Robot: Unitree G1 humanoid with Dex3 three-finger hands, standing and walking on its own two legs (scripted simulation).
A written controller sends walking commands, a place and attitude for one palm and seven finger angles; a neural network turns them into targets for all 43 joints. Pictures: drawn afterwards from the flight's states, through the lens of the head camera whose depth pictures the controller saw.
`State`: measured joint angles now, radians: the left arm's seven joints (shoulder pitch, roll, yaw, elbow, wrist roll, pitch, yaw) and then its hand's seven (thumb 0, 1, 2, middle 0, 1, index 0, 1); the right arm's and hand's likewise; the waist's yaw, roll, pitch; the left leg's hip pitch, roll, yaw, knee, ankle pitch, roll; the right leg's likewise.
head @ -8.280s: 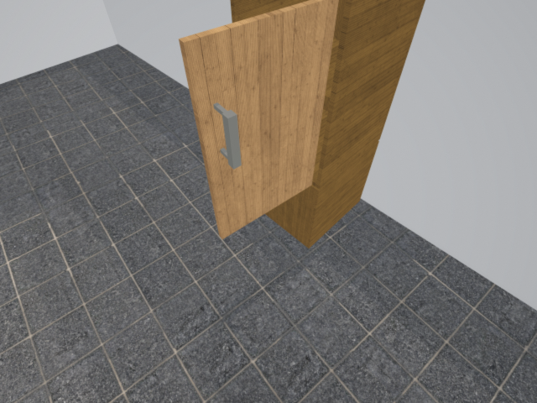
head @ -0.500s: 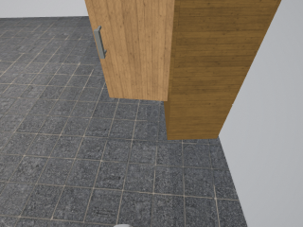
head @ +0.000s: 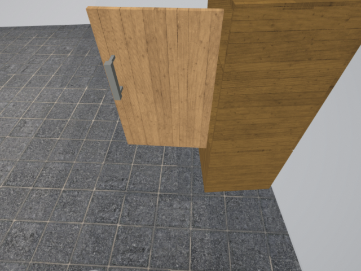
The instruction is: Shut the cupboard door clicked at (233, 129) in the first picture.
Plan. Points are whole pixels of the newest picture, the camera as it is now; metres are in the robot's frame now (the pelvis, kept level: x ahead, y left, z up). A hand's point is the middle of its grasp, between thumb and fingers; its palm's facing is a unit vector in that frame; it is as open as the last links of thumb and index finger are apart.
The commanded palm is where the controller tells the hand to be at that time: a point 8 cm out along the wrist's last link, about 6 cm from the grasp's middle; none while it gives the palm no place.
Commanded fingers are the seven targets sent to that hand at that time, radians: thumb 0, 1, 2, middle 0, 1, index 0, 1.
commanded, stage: take the last steps up to it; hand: left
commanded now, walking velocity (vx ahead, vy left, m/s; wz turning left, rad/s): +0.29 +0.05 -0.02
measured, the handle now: (115, 78) +0.66 +0.26 +0.05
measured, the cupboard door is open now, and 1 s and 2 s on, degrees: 83 83 83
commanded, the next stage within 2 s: come to a stop and stand still in 0.26 s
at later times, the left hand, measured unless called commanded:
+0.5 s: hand (99, 249) +0.20 +0.24 -0.18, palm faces +0.04 -0.98 -0.18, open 7.3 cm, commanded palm none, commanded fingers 0.00 0.90 0.90 -0.20 -0.30 -0.20 -0.30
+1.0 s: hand (105, 216) +0.29 +0.25 -0.18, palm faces +0.03 -0.98 -0.18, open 7.4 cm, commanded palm none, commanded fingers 0.00 0.90 0.90 -0.20 -0.30 -0.20 -0.30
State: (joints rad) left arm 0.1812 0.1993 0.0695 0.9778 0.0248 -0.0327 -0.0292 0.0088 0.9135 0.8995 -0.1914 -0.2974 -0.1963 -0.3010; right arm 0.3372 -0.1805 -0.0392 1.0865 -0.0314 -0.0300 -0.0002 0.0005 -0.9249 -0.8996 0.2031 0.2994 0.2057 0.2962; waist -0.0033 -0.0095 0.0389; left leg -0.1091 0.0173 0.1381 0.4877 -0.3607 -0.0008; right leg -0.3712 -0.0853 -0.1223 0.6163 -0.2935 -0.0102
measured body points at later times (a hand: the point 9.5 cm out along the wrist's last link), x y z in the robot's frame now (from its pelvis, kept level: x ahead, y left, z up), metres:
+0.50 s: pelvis +0.19 +0.06 +0.01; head +0.22 +0.08 +0.45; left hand +0.20 +0.29 -0.16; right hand +0.25 -0.18 -0.13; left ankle +0.22 +0.16 -0.73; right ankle +0.16 -0.07 -0.69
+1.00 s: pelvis +0.22 +0.06 +0.00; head +0.26 +0.09 +0.45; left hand +0.29 +0.30 -0.17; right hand +0.27 -0.18 -0.14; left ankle +0.20 +0.15 -0.73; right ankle +0.20 -0.08 -0.71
